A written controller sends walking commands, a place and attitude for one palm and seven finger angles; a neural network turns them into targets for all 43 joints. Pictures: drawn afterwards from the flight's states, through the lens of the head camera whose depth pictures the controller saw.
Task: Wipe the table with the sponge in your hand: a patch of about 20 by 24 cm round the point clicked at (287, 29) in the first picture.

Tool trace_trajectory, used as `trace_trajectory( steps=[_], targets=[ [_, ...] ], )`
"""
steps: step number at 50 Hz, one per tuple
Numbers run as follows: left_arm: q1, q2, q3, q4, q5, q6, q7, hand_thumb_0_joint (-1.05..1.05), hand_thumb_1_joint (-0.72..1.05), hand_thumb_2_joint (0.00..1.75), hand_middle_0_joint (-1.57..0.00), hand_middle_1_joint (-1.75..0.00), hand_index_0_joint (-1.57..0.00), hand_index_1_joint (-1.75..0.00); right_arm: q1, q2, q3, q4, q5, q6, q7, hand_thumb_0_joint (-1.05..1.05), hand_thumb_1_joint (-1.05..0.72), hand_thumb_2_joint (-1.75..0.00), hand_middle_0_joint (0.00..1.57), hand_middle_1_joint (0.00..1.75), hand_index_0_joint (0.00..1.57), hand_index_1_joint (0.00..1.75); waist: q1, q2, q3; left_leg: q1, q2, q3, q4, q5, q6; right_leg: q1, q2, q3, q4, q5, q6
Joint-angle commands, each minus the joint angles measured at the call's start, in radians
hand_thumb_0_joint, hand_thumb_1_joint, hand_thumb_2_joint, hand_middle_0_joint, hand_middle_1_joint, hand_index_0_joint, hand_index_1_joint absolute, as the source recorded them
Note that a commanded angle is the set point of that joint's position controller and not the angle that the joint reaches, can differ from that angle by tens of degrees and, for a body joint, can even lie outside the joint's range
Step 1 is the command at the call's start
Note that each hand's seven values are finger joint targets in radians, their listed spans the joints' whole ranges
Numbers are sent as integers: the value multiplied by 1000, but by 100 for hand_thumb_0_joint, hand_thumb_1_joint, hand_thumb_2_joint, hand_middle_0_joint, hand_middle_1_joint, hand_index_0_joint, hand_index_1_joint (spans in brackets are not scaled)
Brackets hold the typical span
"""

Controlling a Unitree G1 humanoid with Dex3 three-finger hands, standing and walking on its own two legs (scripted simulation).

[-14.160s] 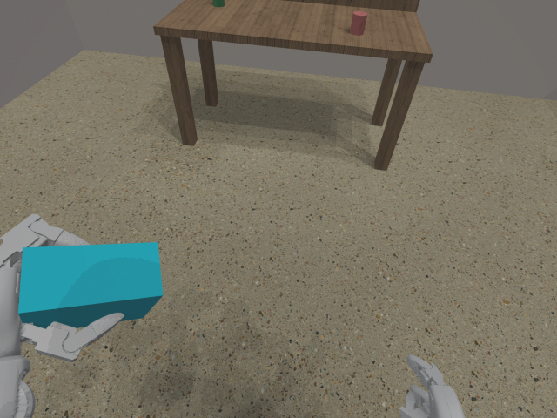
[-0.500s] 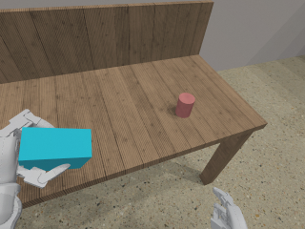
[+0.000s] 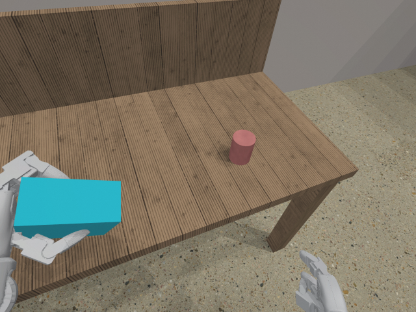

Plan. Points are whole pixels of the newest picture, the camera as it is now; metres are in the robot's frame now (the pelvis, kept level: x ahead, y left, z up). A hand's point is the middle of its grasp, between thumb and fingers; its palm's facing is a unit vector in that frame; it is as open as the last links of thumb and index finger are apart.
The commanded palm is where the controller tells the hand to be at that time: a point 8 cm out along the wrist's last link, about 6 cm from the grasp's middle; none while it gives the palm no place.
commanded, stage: come to a stop and stand still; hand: left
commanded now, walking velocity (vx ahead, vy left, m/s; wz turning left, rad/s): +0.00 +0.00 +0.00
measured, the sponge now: (84, 210) +0.23 +0.21 +0.12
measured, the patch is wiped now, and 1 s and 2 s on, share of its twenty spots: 0.00 0.00 0.00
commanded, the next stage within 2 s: look again from close up in 0.18 s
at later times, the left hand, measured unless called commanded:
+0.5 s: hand (60, 216) +0.21 +0.23 +0.15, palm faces +0.35 -0.86 -0.39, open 10.1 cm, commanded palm +0.15 +0.26 +0.17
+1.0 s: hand (72, 242) +0.19 +0.22 +0.11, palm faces +0.27 -0.73 -0.63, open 10.1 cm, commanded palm +0.16 +0.26 +0.17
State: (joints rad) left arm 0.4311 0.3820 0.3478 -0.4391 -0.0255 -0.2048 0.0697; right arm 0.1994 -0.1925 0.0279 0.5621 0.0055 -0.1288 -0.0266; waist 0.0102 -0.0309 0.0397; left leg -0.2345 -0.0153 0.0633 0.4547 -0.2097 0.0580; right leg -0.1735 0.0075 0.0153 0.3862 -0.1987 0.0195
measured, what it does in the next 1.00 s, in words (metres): stands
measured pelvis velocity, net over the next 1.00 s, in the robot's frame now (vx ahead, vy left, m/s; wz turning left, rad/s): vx -0.01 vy -0.03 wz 0.04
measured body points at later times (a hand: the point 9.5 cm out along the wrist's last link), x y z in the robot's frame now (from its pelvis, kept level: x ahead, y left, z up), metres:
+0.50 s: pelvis -0.01 -0.02 +0.00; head +0.00 +0.00 +0.45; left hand +0.18 +0.27 +0.17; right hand +0.17 -0.24 -0.07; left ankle +0.02 +0.07 -0.74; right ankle +0.01 -0.14 -0.74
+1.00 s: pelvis -0.01 -0.03 -0.01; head -0.01 -0.03 +0.44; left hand +0.17 +0.25 +0.15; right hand +0.20 -0.23 -0.08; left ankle +0.02 +0.07 -0.74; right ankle +0.01 -0.14 -0.74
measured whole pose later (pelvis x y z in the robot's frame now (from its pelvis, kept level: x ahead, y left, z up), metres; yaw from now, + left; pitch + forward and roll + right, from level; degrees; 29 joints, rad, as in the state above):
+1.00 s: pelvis -0.01 -0.03 -0.01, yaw +2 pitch -1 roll +0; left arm 0.46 0.47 0.21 -0.45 0.16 -0.01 0.11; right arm 0.14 -0.23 0.05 0.58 -0.03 -0.07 -0.01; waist 0.04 0.00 0.02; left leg -0.31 -0.02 0.03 0.57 -0.24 0.03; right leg -0.27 0.01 -0.02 0.58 -0.29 -0.02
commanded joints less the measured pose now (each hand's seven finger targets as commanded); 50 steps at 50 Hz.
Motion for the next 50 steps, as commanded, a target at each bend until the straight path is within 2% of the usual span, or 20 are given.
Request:
trace_trajectory(
  steps=[1, 2, 8, 17, 18, 22, 31, 32, 33, 34, 35, 36, 37, 39, 42, 44, 46, 47, 48, 50],
  targets=[
    [-72, 167, 128, -254, -18, -67, 28, 0, 10, 130, -120, -160, -120, -160, -66, -126, -55, -160, 9, -48, -17, 0, -90, -90, 20, 30, 20, 30, 5, 109, -183, 98, 122, -122, -79, 185, -52, 26, -76, 49, -30, 221, -58],
    [-72, 185, 141, -262, -17, -67, 31, 0, 10, 130, -120, -160, -120, -160, -81, -128, -53, -156, 12, -50, -17, 0, -90, -90, 20, 30, 20, 30, 6, 141, -180, 102, 120, -117, -86, 175, -52, 17, -76, 45, -27, 208, -55],
    [-77, 125, 86, -182, -23, -53, 26, 0, 10, 130, -120, -160, -120, -160, -73, -130, -51, -149, 10, -44, -22, 0, -90, -90, 20, 30, 20, 30, 2, 82, -141, 80, 117, -117, -89, 84, -37, -15, -80, 61, -69, 168, -52],
    [-114, 171, 110, -196, -13, -36, 36, 0, 10, 130, -120, -160, -120, -160, -95, -132, -54, -149, 15, -44, -27, 0, -90, -90, 20, 30, 20, 30, 3, 64, -121, 69, 108, -121, -101, -26, -28, -50, -81, 87, -105, 60, -51],
    [-122, 135, 80, -192, -16, -38, 34, 0, 10, 130, -120, -160, -120, -160, -89, -131, -52, -150, 12, -43, -26, 0, -90, -90, 20, 30, 20, 30, 2, 52, -120, 60, 108, -120, -98, -33, -27, -46, -81, 81, -104, 47, -53],
    [-99, 182, 122, -235, -12, -40, 42, 0, 10, 130, -120, -160, -120, -160, -97, -134, -57, -150, 15, -49, -26, 0, -90, -90, 20, 30, 20, 30, 4, 106, -139, 71, 109, -124, -104, -25, -27, -34, -80, 82, -92, 56, -56],
    [-65, 146, 102, -210, -17, -38, 37, 0, 10, 130, -120, -160, -120, -160, -75, -133, -60, -148, 15, -46, -26, 0, -90, -90, 20, 30, 20, 30, 3, 80, -147, 72, 121, -134, -106, 29, -29, -19, -76, 63, -68, 108, -53],
    [-954, 967, 371, -550, 6, -203, 56, 0, 10, 130, -120, -160, -120, -160, 94, -226, 109, -233, 89, -22, -103, 0, -90, -90, 20, 30, 20, 30, -56, 292, -75, -177, 65, -132, -134, -258, 8, 134, 18, -1, 30, -127, 51],
    [-668, 447, 302, -33, 128, 12, 24, 0, 10, 130, -120, -160, -120, -160, -70, -153, -71, -73, -44, -45, -83, 0, -90, -90, 20, 30, 20, 30, 59, 243, -239, 88, 53, -73, -55, 6, -60, 21, 13, -57, 107, 6, -51],
    [-435, 300, 108, 36, 58, 52, 21, 0, 10, 130, -120, -160, -120, -160, -86, -189, -50, -115, -33, -61, -14, 0, -90, -90, 20, 30, 20, 30, -1, 127, -84, 36, 42, -116, -73, 136, -82, -83, 37, -120, 59, 28, -57],
    [-338, 274, 144, -14, 71, 77, 15, 0, 10, 130, -120, -160, -120, -160, -56, -232, -73, -81, -24, -40, 0, 0, -90, -90, 20, 30, 20, 30, 12, 130, -235, 172, 77, -101, -47, 219, -79, -95, 45, -107, 79, 76, -51],
    [-276, 130, 27, -28, 7, 138, -17, 0, 10, 130, -120, -160, -120, -160, -111, -199, -61, -113, -2, -41, -3, 0, -90, -90, 20, 30, 20, 30, 47, 155, -245, 189, 60, -98, -50, 188, -80, -84, 30, -109, 78, 70, -48],
    [-207, 87, 5, 12, -37, 203, -36, 0, 10, 130, -120, -160, -120, -160, -148, -190, -46, -106, 28, -41, 9, 0, -90, -90, 20, 30, 20, 30, 51, 173, -231, 182, 60, -92, -58, 107, -82, -83, 41, -109, 78, 50, -50],
    [-139, 120, -27, -71, -33, 273, -60, 0, 10, 130, -120, -160, -120, -160, -164, -206, -42, -105, 32, -31, 16, 0, -90, -90, 20, 30, 20, 30, 66, 140, -153, 98, 52, -89, -82, 33, -70, -63, 18, -125, 67, 72, -50],
    [-155, 244, -9, -183, 130, 286, -30, 0, 10, 130, -120, -160, -120, -160, -215, -187, -17, -143, 26, 5, 29, 0, -90, -90, 20, 30, 20, 30, 43, 90, -64, 7, 43, -86, -88, -30, -53, -81, 37, -109, 75, 8, -51],
    [-164, 276, 27, -255, 204, 216, 22, 0, 10, 130, -120, -160, -120, -160, -214, -177, -28, -162, -10, 18, 25, 0, -90, -90, 20, 30, 20, 30, 27, 53, -102, 8, 45, -97, -65, -40, -44, -110, 37, -107, 98, -37, -48],
    [-211, 314, 91, -330, 209, 128, 90, 0, 10, 130, -120, -160, -120, -160, -206, -165, -34, -157, -27, 12, 10, 0, -90, -90, 20, 30, 20, 30, 27, 61, -181, 22, 44, -100, -35, -62, -44, -129, 43, -101, 112, -74, -42],
    [-242, 404, 179, -372, 200, 97, 125, 0, 10, 130, -120, -160, -120, -160, -200, -173, -33, -148, -28, 8, 0, 0, -90, -90, 20, 30, 20, 30, 38, 79, -205, 17, 47, -103, -33, -115, -49, -132, 51, -89, 111, -105, -39],
    [-271, 342, 139, -368, 205, 62, 148, 0, 10, 130, -120, -160, -120, -160, -191, -142, -29, -141, -38, -1, -4, 0, -90, -90, 20, 30, 20, 30, 38, 102, -234, 24, 34, -104, -20, -103, -51, -131, 46, -91, 118, -113, -45],
    [-242, 315, 136, -250, 213, 32, 177, 0, 10, 130, -120, -160, -120, -160, -160, -146, -40, -89, -39, 0, -5, 0, -90, -90, 20, 30, 20, 30, 19, 124, -188, 18, 34, -103, 10, -100, -52, -172, 42, -87, 113, -112, -43]
  ],
)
